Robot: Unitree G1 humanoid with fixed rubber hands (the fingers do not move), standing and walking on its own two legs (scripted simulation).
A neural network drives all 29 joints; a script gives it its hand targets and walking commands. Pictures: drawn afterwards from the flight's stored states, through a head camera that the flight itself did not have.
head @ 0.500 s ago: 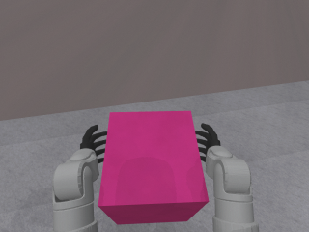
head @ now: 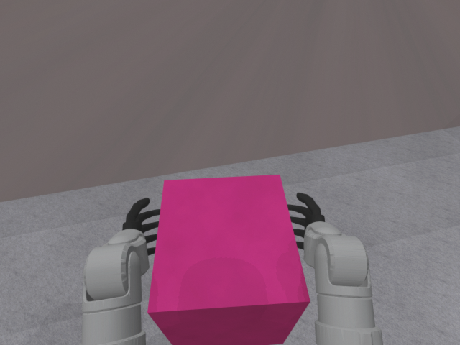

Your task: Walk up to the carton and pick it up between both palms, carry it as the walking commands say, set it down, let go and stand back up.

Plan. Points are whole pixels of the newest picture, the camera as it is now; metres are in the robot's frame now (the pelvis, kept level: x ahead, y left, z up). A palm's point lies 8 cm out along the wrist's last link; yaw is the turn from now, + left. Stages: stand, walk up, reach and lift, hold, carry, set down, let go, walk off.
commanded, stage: carry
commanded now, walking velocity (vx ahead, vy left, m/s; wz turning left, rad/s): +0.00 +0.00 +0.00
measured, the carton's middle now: (226, 266) +0.27 +0.01 +0.01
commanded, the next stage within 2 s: hold in 1.82 s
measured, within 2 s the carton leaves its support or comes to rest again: neither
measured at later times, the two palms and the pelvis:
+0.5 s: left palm (143, 238) +0.27 +0.14 +0.09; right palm (319, 233) +0.28 -0.15 +0.08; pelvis +0.00 -0.01 +0.00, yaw +0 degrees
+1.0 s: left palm (147, 240) +0.27 +0.13 +0.09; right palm (324, 238) +0.27 -0.16 +0.08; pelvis -0.01 -0.01 +0.00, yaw +0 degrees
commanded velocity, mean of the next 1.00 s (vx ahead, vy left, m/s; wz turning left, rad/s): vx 0.00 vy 0.00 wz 0.00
